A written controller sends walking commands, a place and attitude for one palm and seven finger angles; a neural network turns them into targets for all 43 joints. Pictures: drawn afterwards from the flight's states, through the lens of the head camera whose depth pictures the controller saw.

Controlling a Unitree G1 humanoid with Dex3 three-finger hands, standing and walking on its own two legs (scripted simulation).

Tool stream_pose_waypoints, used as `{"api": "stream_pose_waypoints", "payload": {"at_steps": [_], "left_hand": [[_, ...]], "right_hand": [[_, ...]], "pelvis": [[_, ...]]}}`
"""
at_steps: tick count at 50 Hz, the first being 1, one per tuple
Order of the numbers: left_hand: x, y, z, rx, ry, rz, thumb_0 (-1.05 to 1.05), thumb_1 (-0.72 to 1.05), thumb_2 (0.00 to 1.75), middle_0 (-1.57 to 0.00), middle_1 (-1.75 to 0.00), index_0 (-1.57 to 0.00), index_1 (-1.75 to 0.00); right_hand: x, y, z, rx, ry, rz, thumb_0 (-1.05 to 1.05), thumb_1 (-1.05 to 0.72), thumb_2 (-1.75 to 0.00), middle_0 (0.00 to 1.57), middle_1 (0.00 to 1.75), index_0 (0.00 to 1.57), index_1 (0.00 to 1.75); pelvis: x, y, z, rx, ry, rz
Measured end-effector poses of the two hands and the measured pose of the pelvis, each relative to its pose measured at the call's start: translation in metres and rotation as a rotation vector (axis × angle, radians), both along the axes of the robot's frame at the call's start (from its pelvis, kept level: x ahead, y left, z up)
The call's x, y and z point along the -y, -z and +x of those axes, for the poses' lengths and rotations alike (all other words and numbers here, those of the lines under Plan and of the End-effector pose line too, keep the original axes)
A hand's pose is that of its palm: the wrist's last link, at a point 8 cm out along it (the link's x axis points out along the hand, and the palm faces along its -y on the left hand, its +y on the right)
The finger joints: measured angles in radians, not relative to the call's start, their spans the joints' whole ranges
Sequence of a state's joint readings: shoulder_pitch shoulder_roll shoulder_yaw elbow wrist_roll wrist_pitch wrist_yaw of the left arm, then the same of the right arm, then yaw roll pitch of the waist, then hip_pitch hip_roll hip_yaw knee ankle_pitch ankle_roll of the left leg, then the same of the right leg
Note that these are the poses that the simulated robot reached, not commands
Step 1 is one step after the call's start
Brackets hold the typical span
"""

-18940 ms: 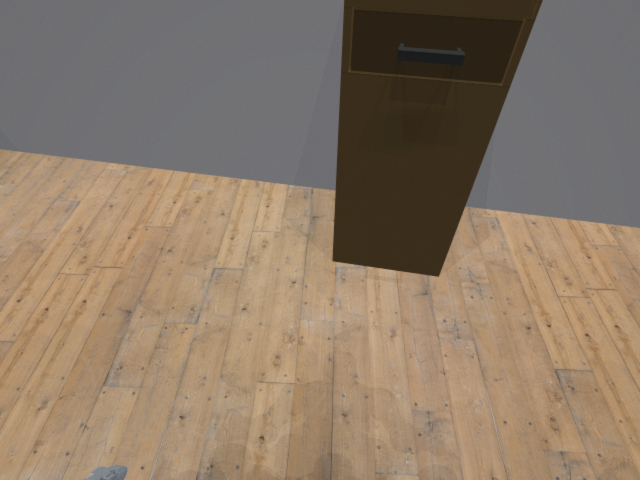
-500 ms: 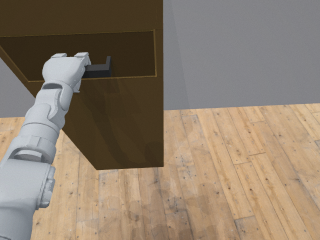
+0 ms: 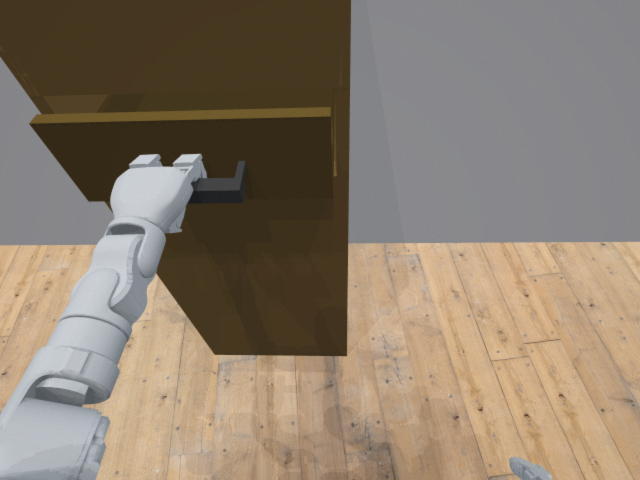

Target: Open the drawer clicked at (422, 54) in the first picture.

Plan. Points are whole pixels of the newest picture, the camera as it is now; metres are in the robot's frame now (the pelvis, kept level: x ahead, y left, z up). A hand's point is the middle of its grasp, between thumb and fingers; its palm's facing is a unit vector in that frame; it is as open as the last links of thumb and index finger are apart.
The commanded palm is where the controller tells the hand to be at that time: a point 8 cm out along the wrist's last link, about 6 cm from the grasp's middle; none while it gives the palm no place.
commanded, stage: pull the drawer open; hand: left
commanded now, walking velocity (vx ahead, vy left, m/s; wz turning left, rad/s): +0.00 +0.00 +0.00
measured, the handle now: (189, 179) +0.47 +0.20 +0.11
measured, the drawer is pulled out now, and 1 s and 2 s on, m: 0.05 0.18 0.28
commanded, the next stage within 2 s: none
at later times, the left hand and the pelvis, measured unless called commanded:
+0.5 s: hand (161, 251) +0.37 +0.22 +0.09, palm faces +0.02 -0.04 -1.00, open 5.7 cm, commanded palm +0.33 +0.22 +0.15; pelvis +0.00 -0.01 +0.00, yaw +0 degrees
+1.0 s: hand (144, 302) +0.30 +0.22 +0.09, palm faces +0.04 -0.07 -1.00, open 5.6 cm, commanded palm +0.27 +0.22 +0.15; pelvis -0.01 +0.00 +0.01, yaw +0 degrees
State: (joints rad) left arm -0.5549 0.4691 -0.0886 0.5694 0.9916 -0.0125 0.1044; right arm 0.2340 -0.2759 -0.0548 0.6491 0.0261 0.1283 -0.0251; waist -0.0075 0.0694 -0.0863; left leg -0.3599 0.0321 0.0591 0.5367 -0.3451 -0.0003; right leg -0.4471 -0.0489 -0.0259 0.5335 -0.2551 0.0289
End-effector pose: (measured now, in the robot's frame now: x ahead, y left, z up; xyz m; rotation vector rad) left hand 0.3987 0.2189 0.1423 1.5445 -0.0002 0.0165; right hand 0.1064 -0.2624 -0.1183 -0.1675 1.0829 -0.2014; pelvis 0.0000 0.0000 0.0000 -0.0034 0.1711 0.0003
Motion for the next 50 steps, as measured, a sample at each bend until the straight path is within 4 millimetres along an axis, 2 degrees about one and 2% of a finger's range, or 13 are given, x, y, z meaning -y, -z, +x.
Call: {"api": "stream_pose_waypoints", "payload": {"at_steps": [5,9,31,50], "left_hand": [[0.0,0.0,-0.011,-0.004,-0.002,0.001,0.0,0.71,0.8,-0.34,-1.35,-0.38,-1.35],[0.0,0.0,-0.019,-0.005,-0.003,0.001,0.01,0.71,0.8,-0.34,-1.35,-0.38,-1.35],[0.0,0.001,-0.067,0.014,0.003,-0.025,0.01,0.71,0.79,-0.32,-1.35,-0.4,-1.35],[0.0,0.001,-0.123,0.031,-0.008,-0.045,0.02,0.71,0.8,-0.31,-1.35,-0.41,-1.35]], "right_hand": [[-0.003,-0.005,0.022,0.06,-0.033,0.001,0.01,-0.91,-0.9,0.2,0.3,0.2,0.3],[-0.005,-0.007,0.032,0.088,-0.052,0.004,0.01,-0.91,-0.9,0.2,0.3,0.2,0.3],[-0.009,-0.008,0.028,0.11,-0.057,0.019,0.01,-0.91,-0.9,0.2,0.3,0.2,0.3],[-0.034,-0.025,0.075,0.24,-0.159,0.054,0.01,-0.91,-0.9,0.2,0.3,0.2,0.3]], "pelvis": [[0.003,0.0,-0.002,0.015,-0.007,0.002],[0.005,0.0,-0.003,0.024,-0.009,0.004],[0.005,-0.004,-0.005,0.07,0.004,0.008],[0.004,-0.006,-0.008,0.114,-0.005,0.009]]}}
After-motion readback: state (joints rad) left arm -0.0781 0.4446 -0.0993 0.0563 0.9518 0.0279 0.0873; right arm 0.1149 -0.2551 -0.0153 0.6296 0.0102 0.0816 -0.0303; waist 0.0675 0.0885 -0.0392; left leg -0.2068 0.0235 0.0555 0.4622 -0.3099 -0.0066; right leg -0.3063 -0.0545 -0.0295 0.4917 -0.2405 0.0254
